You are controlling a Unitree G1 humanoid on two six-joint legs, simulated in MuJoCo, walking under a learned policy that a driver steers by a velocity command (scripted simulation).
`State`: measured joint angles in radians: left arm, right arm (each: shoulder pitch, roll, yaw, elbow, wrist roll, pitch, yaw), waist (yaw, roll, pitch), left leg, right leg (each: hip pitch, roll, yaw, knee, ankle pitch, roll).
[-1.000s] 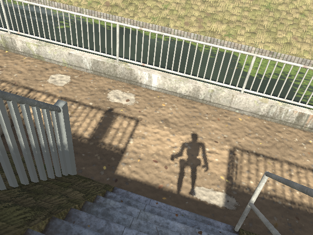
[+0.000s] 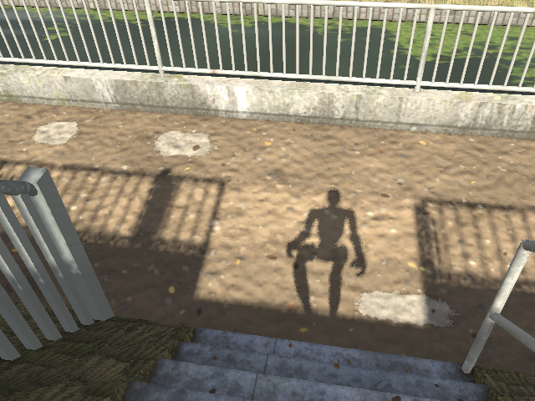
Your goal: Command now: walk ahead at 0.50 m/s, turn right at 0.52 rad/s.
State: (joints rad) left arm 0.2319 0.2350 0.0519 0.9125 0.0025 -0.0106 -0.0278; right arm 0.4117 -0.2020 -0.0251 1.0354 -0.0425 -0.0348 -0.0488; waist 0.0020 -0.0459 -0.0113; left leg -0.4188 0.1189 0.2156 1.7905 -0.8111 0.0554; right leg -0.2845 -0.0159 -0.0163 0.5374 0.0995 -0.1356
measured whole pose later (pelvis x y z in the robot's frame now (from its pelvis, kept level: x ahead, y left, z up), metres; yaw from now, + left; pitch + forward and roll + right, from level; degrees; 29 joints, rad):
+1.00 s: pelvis +0.43 -0.09 -0.42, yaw -22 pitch -3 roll +6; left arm 0.13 0.21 0.03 0.89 0.00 -0.04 -0.02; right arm 0.55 -0.15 0.00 1.04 -0.04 -0.04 -0.04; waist -0.13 -0.11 -0.03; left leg -0.26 -0.05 0.07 1.57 -0.84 0.09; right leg -0.24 -0.08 0.00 0.34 0.36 -0.07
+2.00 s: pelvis +0.85 -0.23 -0.85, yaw -21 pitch -3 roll +5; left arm 0.15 0.21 0.03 0.93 0.01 -0.03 -0.02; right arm 0.49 -0.16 0.01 1.06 -0.03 -0.05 -0.03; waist -0.11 -0.10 -0.03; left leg -0.25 -0.09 0.12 1.47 -0.85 0.12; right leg -0.35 -0.06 -0.01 0.48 0.44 -0.07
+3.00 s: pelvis +1.29 -0.32 -1.27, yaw +8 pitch +0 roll +0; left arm 0.18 0.24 0.04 0.84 0.03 -0.05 -0.02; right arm 0.43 -0.18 0.00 0.95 -0.03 -0.04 -0.03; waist -0.08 -0.08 -0.09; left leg -0.31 -0.22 -0.19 1.35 -0.85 0.14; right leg -0.41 0.02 0.07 0.60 0.42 0.01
